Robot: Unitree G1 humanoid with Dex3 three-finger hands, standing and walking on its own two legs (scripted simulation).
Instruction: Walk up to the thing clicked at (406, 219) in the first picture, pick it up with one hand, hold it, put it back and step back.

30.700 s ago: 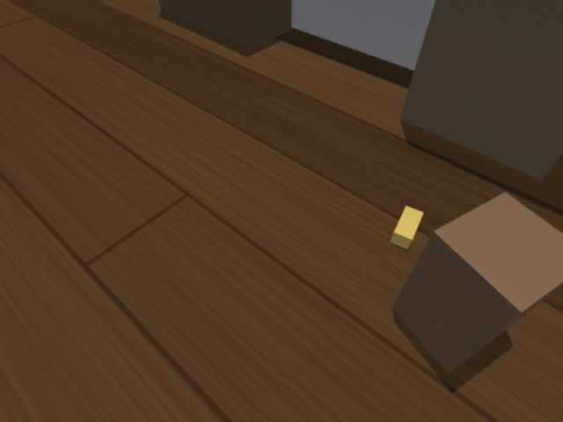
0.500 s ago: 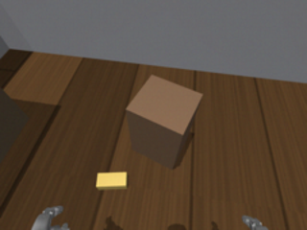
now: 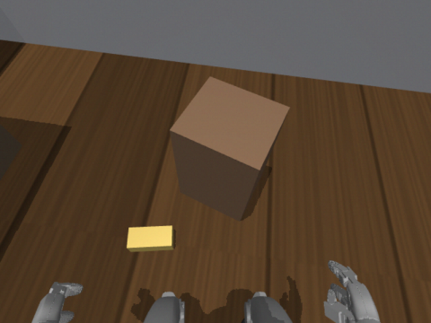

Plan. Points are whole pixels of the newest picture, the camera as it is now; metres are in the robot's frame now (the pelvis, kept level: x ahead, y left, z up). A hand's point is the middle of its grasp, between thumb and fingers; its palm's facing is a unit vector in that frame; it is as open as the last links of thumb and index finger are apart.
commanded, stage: rise first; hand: left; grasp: from above
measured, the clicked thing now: (151, 238) +0.44 +0.24 -0.67
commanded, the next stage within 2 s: none
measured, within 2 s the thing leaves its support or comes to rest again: neither
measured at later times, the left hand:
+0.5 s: hand out of the picture +0.13 +0.27 -0.20, palm faces -0.25 -0.81 -0.54, open 14.2 cm
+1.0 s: hand (112, 273) +0.27 +0.29 -0.40, palm faces -0.47 -0.32 -0.83, open 14.2 cm
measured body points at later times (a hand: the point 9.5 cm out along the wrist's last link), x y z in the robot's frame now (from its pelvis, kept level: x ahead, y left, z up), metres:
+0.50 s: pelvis -0.02 +0.00 -0.06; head +0.11 +0.02 +0.37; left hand +0.15 +0.31 -0.17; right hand +0.18 -0.25 -0.15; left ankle +0.01 +0.12 -0.67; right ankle +0.00 -0.14 -0.67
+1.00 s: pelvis -0.08 -0.01 -0.27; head +0.13 +0.00 +0.13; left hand +0.29 +0.31 -0.36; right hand +0.06 -0.28 -0.41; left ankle +0.01 +0.12 -0.67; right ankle +0.00 -0.14 -0.67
